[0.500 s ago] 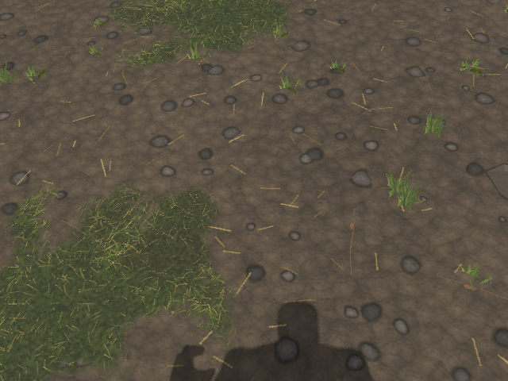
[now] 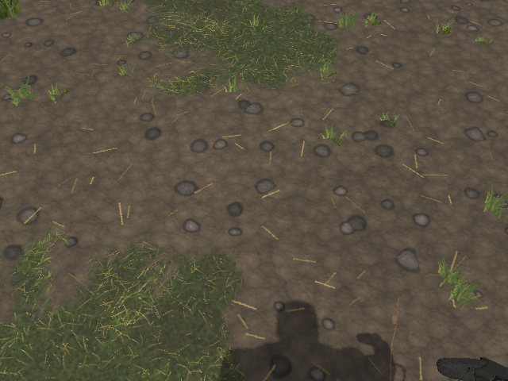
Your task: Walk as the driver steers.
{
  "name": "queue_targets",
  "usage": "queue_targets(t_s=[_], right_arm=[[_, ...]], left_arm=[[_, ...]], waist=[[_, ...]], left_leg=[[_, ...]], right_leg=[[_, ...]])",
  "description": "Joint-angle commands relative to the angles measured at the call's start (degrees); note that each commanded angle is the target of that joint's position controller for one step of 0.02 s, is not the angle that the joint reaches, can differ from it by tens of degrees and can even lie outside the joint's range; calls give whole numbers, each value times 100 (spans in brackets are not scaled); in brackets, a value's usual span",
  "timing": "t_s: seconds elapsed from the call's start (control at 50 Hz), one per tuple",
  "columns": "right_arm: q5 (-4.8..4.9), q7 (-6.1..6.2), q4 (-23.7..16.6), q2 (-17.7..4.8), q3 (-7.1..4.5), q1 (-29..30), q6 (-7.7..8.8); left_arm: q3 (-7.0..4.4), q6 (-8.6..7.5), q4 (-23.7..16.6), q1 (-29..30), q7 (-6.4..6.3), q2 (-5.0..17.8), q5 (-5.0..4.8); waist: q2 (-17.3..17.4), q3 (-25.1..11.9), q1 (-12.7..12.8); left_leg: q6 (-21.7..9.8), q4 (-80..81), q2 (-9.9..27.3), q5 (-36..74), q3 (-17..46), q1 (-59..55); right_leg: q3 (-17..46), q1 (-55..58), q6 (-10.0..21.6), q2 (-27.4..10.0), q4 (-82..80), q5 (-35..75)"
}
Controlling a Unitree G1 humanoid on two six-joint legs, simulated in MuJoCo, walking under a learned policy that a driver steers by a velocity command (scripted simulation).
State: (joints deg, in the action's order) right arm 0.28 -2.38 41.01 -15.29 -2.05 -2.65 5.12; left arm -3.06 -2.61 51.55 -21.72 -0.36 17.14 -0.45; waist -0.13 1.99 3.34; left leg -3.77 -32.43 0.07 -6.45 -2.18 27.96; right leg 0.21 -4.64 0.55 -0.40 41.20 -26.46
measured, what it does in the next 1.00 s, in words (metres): walks ahead, turning left: right foot, then left foot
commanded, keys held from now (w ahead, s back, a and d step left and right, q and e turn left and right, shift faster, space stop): w+q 0.98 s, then e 0.02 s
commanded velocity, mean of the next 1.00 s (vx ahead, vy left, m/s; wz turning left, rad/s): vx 0.50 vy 0.00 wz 0.48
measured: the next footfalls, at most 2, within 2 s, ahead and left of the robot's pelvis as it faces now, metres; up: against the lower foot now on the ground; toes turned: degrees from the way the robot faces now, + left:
right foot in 0.46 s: +0.42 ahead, -0.10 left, +0.00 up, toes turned +15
left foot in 0.96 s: +0.58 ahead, +0.25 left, +0.00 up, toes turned +34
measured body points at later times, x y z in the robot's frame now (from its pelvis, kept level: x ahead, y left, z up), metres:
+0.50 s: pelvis +0.27 -0.02 +0.01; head +0.30 -0.01 +0.45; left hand +0.44 +0.27 -0.06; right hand +0.35 -0.30 -0.12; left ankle +0.11 +0.09 -0.69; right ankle +0.38 -0.11 -0.72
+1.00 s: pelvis +0.49 +0.11 -0.01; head +0.53 +0.14 +0.44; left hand +0.36 +0.38 -0.14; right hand +0.82 +0.01 -0.07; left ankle +0.54 +0.23 -0.72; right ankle +0.40 -0.11 -0.68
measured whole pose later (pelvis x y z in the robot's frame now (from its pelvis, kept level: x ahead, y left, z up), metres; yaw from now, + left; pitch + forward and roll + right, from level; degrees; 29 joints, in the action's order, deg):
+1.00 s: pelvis +0.49 +0.11 -0.01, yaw +32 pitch +1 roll -2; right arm 1.4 -2.3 34.0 -17.2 -4.1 -4.4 0.9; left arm -4.4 -3.0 49.8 -17.2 -0.4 18.0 -0.5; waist 0.7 4.0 3.3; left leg -5.9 -37.5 -0.7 -9.8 -2.7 29.6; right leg -9.1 -3.8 -2.4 -6.0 45.9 -28.6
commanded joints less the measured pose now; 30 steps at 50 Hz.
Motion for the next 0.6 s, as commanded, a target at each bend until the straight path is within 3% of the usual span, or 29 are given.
queue_targets(t_s=[0.02, 0.04, 0.06, 0.08, 0.12, 0.16, 0.28, 0.34, 0.38, 0.42, 0.44, 0.46, 0.48, 0.5, 0.52, 0.54, 0.56, 0.6], right_arm=[[69, 56, 183, -1116, -338, -1882, -36], [45, 66, 86, -983, -303, -1480, -48], [5, 59, 46, -864, -272, -1192, -54], [-52, 55, -3, -725, -228, -1026, -37], [-40, 72, -17, -724, -242, -962, -21], [10, 132, 40, -861, -292, -1062, 8], [95, 302, 231, -1106, -389, -1626, -77], [140, 333, 316, -1099, -400, -1891, -145], [127, 363, 312, -1106, -417, -1897, -190], [98, 370, 270, -1039, -411, -1811, -242], [71, 356, 223, -830, -341, -1803, -246], [-22, 335, 90, -462, -207, -1815, -232], [134, 324, -125, -128, -106, -2524, -151], [224, 343, -5, -737, -222, -2431, -138], [209, 343, -64, -1046, -319, -1890, -166], [161, 354, -96, -987, -330, -1664, -201], [108, 338, -160, -912, -343, -1493, -222], [149, 273, -230, -679, -333, -1487, -301]], left_arm=[[-102, -366, -635, 110, 79, 772, -107], [-89, -426, -744, 521, 83, 760, -145], [-95, -439, -788, 718, 58, 701, -58], [-127, -404, -781, 683, 39, 676, 23], [-106, -313, -768, 528, 30, 488, 84], [-90, -244, -875, 747, -8, 412, 114], [-13, -318, -1245, 2075, 60, 246, 50], [-38, -382, -1386, 2451, 127, 363, -7], [-89, -431, -1400, 2412, 159, 512, -20], [-163, -480, -1283, 1929, 154, 641, -25], [-253, -505, -1147, 1354, 116, 814, 21], [-346, -512, -1050, 452, 67, 1146, 100], [-462, -408, -871, 59, 79, 1580, 120], [-344, -384, -934, 169, 108, 1028, 44], [-247, -370, -995, 421, 95, 672, 30], [-196, -354, -1016, 728, 97, 550, 71], [-155, -333, -983, 928, 97, 401, 85], [-147, -355, -914, 1064, 78, 353, 117]], waist=[[1090, -1580, -911], [657, -981, -791], [320, -542, -628], [352, -403, -435], [469, -402, -247], [452, -279, -230], [427, -35, -656], [440, -23, -749], [529, -60, -657], [652, -216, -362], [574, -596, -94], [-79, -1426, 265], [-1924, -2019, -63], [-1408, -1641, 50], [-868, -972, 152], [-524, -645, 34], [-518, -361, -59], [-722, -186, -222]], left_leg=[[-1342, 1525, 1940, -1331, 3878, -4557], [-1187, 1615, 1696, -1026, 3171, -3719], [-1120, 1769, 1478, -495, 2669, -2923], [-1055, 1922, 1289, -27, 2361, -2391], [-1138, 2173, 1121, 380, 2086, -1901], [-1207, 2328, 1043, 553, 1818, -1626], [-878, 2234, 765, 181, 1507, -1416], [-823, 1908, 905, -80, 1840, -1719], [-731, 1591, 1009, -165, 2141, -1950], [-591, 1087, 922, 34, 2279, -1951], [-426, 405, 599, 183, 2127, -1718], [-208, -1228, 193, -573, 1644, -1007], [116, -2993, -513, -2738, 917, 998], [177, -3807, -67, -2676, 1166, 1694], [194, -3990, 127, -2143, 1126, 1836], [248, -3915, 321, -1707, 997, 1635], [283, -3679, 457, -1423, 982, 1533], [316, -3421, 653, -1137, 877, 1160]], right_leg=[[592, -3915, 97, -27, 3399, -384], [441, -3930, 145, -292, 3197, 133], [355, -3756, 118, -472, 2793, 528], [407, -3380, 88, -625, 2431, 816], [376, -2949, -53, -639, 2028, 1024], [320, -2971, -220, -603, 1473, 1335], [309, -2566, -399, -226, -724, 3090], [434, -2399, -353, -125, -1183, 3061], [506, -2161, -260, -110, -1400, 2720], [375, -1451, -75, -77, -1638, 2332], [415, -504, 115, -212, -1729, 2227], [1319, 944, 472, -1191, -1612, 1928], [3805, 2564, 1336, -2386, -2130, 726], [4199, 2301, 1311, -2387, -2405, -291], [3280, 1676, 1068, -2134, -2464, -60], [2563, 1060, 935, -1877, -2559, 680], [2068, 603, 899, -1673, -2692, 1234], [1348, 51, 855, -1456, -2984, 1789]])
